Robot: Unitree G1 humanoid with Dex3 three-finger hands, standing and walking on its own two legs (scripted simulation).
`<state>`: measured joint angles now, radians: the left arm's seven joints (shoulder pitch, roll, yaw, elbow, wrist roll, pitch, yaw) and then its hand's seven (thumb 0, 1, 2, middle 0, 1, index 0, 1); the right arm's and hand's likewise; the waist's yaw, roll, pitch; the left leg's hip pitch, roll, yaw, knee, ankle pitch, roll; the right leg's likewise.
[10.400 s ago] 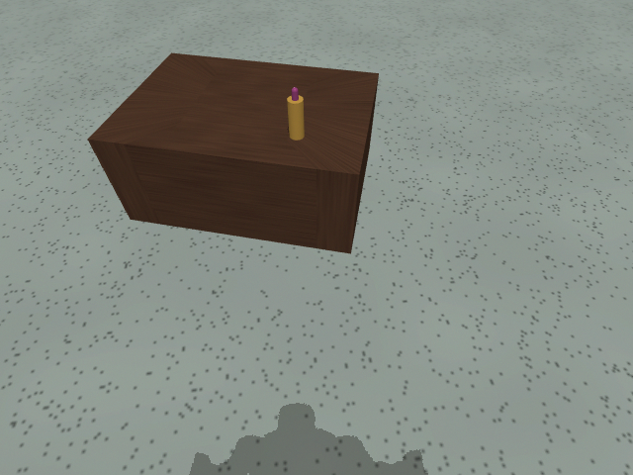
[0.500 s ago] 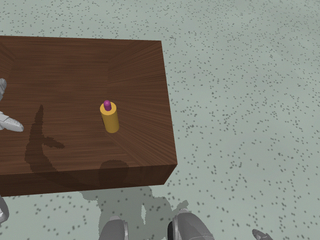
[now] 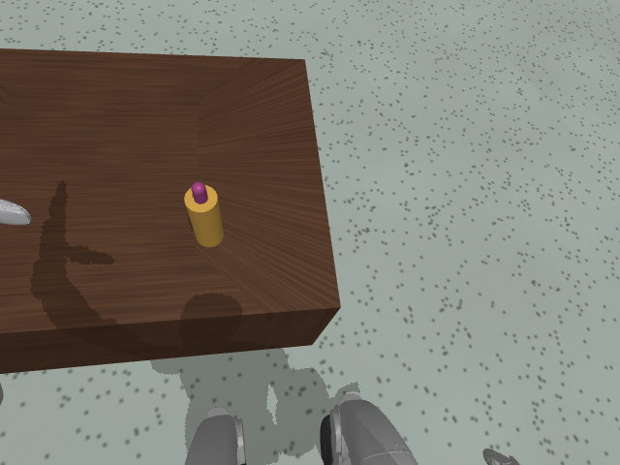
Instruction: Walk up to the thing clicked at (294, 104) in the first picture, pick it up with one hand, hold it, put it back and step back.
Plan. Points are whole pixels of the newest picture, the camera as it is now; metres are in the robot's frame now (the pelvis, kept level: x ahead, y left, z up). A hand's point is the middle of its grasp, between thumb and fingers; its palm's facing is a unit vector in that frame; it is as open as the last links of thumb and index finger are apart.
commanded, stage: go down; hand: left
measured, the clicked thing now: (204, 213) +0.53 +0.13 -0.19
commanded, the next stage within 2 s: none
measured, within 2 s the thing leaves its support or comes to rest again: neither
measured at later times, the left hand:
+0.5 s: hand out of the picture +0.47 +0.32 +0.07, palm faces +0.06 -1.00 -0.04, open 16.7 cm
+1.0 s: hand out of the picture +0.47 +0.32 +0.07, palm faces +0.05 -1.00 -0.02, open 16.6 cm
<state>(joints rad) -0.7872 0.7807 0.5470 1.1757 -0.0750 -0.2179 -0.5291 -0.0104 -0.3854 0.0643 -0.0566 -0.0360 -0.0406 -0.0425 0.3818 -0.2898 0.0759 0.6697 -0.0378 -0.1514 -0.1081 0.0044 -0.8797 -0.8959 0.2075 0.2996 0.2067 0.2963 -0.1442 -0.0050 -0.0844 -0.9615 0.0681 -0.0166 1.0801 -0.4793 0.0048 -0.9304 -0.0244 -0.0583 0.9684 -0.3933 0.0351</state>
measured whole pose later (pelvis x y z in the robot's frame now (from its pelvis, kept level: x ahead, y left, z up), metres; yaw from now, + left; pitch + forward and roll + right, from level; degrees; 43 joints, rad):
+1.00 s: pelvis +0.00 +0.00 -0.01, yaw +0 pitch +23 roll -4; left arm -0.84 0.83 0.59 1.19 -0.11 -0.26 -0.59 -0.01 -0.33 0.10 -0.04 -0.06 -0.03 -0.06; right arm 0.37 -0.29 0.09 0.69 -0.04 -0.14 -0.11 0.00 -0.88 -0.90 0.21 0.30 0.21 0.30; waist -0.16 0.00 -0.09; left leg -1.03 0.07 -0.03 1.13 -0.50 0.00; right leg -0.99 -0.02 -0.07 1.02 -0.42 0.03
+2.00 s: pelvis +0.01 +0.00 -0.01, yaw +0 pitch +23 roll -5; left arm -0.86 0.83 0.60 1.17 -0.15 -0.28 -0.62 -0.01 -0.34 0.09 -0.03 -0.07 -0.03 -0.07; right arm 0.36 -0.29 0.09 0.71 -0.03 -0.14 -0.11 0.00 -0.88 -0.90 0.21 0.30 0.21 0.30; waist -0.15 0.00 -0.09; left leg -1.04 0.06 -0.04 1.14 -0.51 0.00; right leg -1.00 -0.03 -0.07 1.02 -0.43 0.03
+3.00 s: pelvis +0.01 +0.00 -0.01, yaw +0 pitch +24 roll -5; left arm -0.90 0.83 0.57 1.22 -0.16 -0.29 -0.59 -0.01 -0.41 0.05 -0.03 -0.06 -0.04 -0.05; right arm 0.37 -0.29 0.09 0.70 -0.03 -0.13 -0.10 0.00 -0.86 -0.89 0.21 0.30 0.21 0.30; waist -0.16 0.00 -0.09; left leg -1.06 0.06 -0.04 1.15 -0.51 0.00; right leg -1.02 -0.02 -0.07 1.03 -0.43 0.04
